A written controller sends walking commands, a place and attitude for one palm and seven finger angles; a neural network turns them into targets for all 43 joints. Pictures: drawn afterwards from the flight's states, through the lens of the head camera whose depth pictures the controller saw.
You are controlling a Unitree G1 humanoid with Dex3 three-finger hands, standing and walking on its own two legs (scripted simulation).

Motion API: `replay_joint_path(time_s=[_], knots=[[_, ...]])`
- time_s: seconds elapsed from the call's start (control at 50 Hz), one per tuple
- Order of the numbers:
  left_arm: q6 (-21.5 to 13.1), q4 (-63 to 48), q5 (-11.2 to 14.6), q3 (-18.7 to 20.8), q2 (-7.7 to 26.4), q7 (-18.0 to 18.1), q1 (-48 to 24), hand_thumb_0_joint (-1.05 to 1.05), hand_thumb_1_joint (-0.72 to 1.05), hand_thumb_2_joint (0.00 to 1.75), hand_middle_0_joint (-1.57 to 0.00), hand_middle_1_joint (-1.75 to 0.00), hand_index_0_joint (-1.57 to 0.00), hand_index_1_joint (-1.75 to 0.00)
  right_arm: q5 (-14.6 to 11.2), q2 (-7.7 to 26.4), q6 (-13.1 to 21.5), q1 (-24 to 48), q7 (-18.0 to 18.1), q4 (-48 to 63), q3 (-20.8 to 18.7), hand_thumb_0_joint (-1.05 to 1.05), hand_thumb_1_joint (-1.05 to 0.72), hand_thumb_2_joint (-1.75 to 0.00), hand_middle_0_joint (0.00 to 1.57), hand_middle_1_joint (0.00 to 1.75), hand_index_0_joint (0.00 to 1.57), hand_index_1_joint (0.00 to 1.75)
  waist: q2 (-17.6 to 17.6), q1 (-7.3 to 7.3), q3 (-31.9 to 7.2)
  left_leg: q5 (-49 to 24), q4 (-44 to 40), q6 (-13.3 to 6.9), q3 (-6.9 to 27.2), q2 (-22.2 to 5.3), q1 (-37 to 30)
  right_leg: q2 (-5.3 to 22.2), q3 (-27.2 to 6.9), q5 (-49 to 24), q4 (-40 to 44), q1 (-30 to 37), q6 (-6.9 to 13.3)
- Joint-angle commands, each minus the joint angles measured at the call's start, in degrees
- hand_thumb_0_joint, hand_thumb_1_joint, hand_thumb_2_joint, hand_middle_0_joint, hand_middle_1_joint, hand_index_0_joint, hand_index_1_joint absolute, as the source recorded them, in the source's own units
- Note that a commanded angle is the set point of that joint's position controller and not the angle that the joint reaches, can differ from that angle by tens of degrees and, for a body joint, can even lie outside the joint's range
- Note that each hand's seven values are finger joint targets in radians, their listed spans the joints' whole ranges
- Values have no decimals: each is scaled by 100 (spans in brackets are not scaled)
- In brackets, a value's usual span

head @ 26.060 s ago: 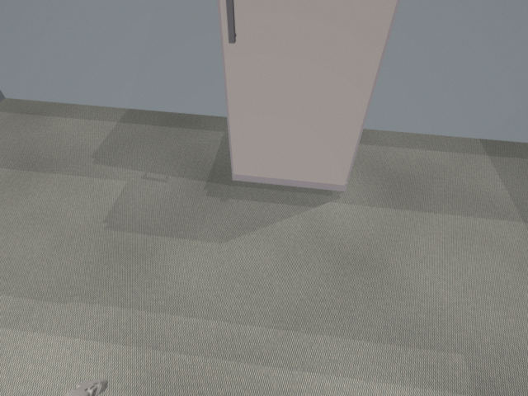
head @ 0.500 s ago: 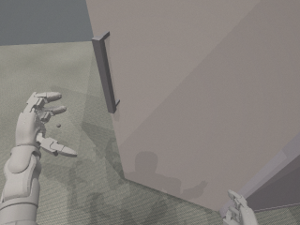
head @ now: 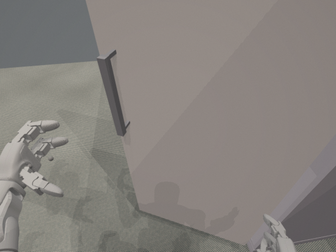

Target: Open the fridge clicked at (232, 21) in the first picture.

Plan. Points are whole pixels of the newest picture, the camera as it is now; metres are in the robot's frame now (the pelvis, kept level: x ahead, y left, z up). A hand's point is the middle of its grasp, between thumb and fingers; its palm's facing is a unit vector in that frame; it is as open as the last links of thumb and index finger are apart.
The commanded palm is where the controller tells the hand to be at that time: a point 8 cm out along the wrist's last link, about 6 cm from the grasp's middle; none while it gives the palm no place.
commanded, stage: draw the hand back to the body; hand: left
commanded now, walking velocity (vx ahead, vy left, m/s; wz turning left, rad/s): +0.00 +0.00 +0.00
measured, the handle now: (117, 97) +0.46 +0.19 +0.15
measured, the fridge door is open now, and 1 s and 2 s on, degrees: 63 63 63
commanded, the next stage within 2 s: step back with the hand held close in 1.22 s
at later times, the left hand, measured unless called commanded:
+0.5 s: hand (36, 165) +0.23 +0.29 +0.15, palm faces +0.46 -0.83 -0.32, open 12.2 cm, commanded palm +0.18 +0.32 +0.17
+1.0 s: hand (23, 169) +0.21 +0.29 +0.17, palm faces +0.48 -0.80 -0.37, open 7.7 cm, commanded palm +0.16 +0.32 +0.19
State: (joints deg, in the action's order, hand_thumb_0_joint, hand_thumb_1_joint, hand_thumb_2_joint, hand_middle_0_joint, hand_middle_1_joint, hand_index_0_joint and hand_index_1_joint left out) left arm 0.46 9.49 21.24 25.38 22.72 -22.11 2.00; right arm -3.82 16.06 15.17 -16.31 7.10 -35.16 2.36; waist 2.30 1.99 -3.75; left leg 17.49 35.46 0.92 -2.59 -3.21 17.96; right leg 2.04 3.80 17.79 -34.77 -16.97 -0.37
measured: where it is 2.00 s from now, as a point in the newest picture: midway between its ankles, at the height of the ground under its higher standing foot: outside the picture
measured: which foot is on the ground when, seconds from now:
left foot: down 0.00-1.00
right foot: down 0.00-1.00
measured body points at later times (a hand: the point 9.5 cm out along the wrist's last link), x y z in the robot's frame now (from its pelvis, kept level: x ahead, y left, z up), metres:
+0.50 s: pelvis +0.01 +0.01 +0.01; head +0.00 +0.00 +0.46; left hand +0.20 +0.33 +0.17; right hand +0.20 -0.21 -0.07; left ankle +0.01 +0.13 -0.73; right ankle +0.01 -0.12 -0.73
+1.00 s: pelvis +0.02 +0.02 +0.01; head +0.00 +0.00 +0.46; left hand +0.18 +0.33 +0.19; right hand +0.21 -0.20 -0.06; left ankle +0.01 +0.13 -0.73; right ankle +0.01 -0.12 -0.73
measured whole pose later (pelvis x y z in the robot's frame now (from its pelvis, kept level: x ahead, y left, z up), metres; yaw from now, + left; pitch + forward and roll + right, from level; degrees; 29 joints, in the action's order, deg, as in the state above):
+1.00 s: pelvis +0.02 +0.02 +0.01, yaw +0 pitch -5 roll +0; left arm -3.2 -21.4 4.0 19.9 19.7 5.7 24.3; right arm 0.8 12.8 8.8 -11.6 5.7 -37.3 1.3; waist 2.2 5.0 0.9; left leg 15.0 25.6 -0.2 -3.6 -1.6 6.1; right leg 3.1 3.2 14.7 -24.4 -5.0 -1.8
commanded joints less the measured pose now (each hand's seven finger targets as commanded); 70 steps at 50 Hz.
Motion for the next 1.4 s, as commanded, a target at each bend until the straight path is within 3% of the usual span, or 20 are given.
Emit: replay_joint_path(time_s=[0.0,0.12,0.14,0.16,0.18,0.24,0.32,0.52,0.56,0.62,0.7,0.82,0.9,1.02,1.1,1.12,1.32,1.34,1.36,1.38], knots=[[-338,-1888,52,355,1309,144,-1315,0,-55,20,-25,-115,-25,-115,-2,582,481,812,88,944,-204,0,-90,-90,20,30,20,30,218,83,-668,-716,-597,-248,189,256,-506,-172,-107,-742,681,98,63],[-327,-2197,-18,452,1413,291,-1187,0,-37,29,-24,-104,-24,-104,36,575,652,906,174,751,-155,0,-90,-90,20,30,20,30,255,146,-597,-674,-702,-255,269,233,-650,-155,-93,-670,787,235,82],[-574,-2730,-929,418,1844,1319,-1273,0,-33,31,-24,-102,-24,-102,273,539,546,912,78,628,-216,0,-90,-90,20,30,20,30,208,215,11,-653,-787,-274,222,305,-393,-65,-290,-544,1214,91,72],[-563,-2345,-1017,7,1015,1742,-556,0,-30,32,-24,-100,-24,-100,293,467,515,916,38,629,-204,0,-90,-90,20,30,20,30,-33,91,130,-525,-906,-234,198,264,-437,-45,-174,-429,1184,77,60],[-579,-2395,-1149,-123,797,2027,-211,0,-26,34,-24,-98,-24,-98,284,458,440,961,12,608,-218,0,-90,-90,20,30,20,30,-34,143,122,-485,-961,-229,183,238,-504,-43,-156,-408,1171,167,55],[-706,-2881,-1427,-63,936,2507,122,0,-15,39,-24,-92,-24,-92,331,469,262,998,-38,585,-260,0,-90,-90,20,30,20,30,37,179,-306,-731,-1038,-267,78,217,-763,-10,-183,-689,1143,533,58],[-810,-3177,-1637,-142,914,2784,158,0,-1,46,-23,-83,-23,-83,369,425,124,1062,-47,534,-271,0,-90,-90,20,30,20,30,130,159,-269,-855,-1200,-269,75,187,-943,-30,-175,-782,1190,686,82],[-817,-3666,-1743,-56,844,2912,928,0,36,64,-22,-62,-22,-62,426,376,-90,1150,-85,554,-307,0,-90,-90,20,30,20,30,-10,238,-187,-1631,-1339,-244,80,171,-1185,-68,-81,-1448,1211,1064,85],[-807,-3823,-1740,-81,776,2894,1081,0,43,67,-22,-58,-22,-58,423,338,-138,1147,-114,591,-312,0,-90,-90,20,30,20,30,216,234,-187,-1773,-1338,-219,66,168,-1262,-64,-88,-1536,1181,1072,84],[-777,-3820,-1734,53,844,2884,1393,0,54,73,-21,-51,-21,-51,434,346,-199,1160,-137,621,-324,0,-90,-90,20,30,20,30,-27,277,-23,-1868,-1356,-222,54,162,-1172,-74,-62,-1640,1236,1127,78],[-798,-4128,-1722,124,838,2878,1549,0,68,80,-21,-43,-21,-43,438,286,-257,1146,-143,672,-332,0,-90,-90,20,30,20,30,183,267,-119,-1882,-1336,-208,12,172,-1271,-76,-70,-1666,1230,1131,69],[-761,-4292,-1708,189,875,2887,1777,0,90,90,-20,-30,-20,-30,446,290,-301,1164,-113,704,-337,0,-90,-90,20,30,20,30,32,282,27,-1727,-1367,-233,-4,177,-1210,-87,-70,-1593,1335,1149,63],[-746,-4299,-1725,67,770,2885,1535,0,90,90,-20,-30,-20,-30,438,275,-333,1156,-97,690,-324,0,-90,-90,20,30,20,30,236,222,135,-1470,-1416,-216,-5,185,-1243,-100,-81,-1310,1370,1004,56],[-736,-4274,-1725,128,846,2906,1594,0,90,90,-20,-30,-20,-30,469,301,-316,1180,-75,666,-321,0,-90,-90,20,30,20,30,39,271,48,-1464,-1444,-240,27,193,-1246,-91,-74,-1325,1414,1136,64],[-742,-4304,-1721,103,807,2902,1495,0,90,90,-20,-30,-20,-30,462,260,-317,1212,-77,676,-303,0,-90,-90,20,30,20,30,241,256,113,-1260,-1494,-220,16,214,-1264,-103,-87,-1125,1449,1079,58],[-740,-4250,-1717,140,854,2903,1549,0,90,90,-20,-30,-20,-30,472,284,-308,1220,-66,657,-307,0,-90,-90,20,30,20,30,34,273,168,-1299,-1492,-239,25,204,-1237,-110,-76,-1174,1497,1095,58],[-779,-4416,-1738,-69,705,2857,1362,0,90,90,-20,-30,-20,-30,488,277,-295,1258,-92,666,-295,0,-90,-90,20,30,20,30,225,243,171,-1317,-1532,-235,0,230,-1295,-112,-90,-1219,1535,1147,56],[-1034,-4747,-1757,617,1378,2943,686,0,90,90,-20,-30,-20,-30,428,360,-442,1363,-141,892,-266,0,-90,-90,20,30,20,30,-22,12,693,-867,-1290,-318,-10,103,-754,151,-608,-1407,1908,549,48],[-1071,-4169,-1781,304,944,2907,1387,0,90,90,-20,-30,-20,-30,470,257,-552,1278,-142,746,-258,0,-90,-90,20,30,20,30,-424,-27,613,-789,-1139,-321,54,142,-746,289,-636,-1404,1949,466,78],[-1089,-4054,-1818,167,770,2893,1710,0,90,90,-20,-30,-20,-30,476,269,-640,1219,-173,802,-289,0,-90,-90,20,30,20,30,-536,-18,474,-868,-1034,-299,42,147,-745,341,-684,-1458,1932,469,99]])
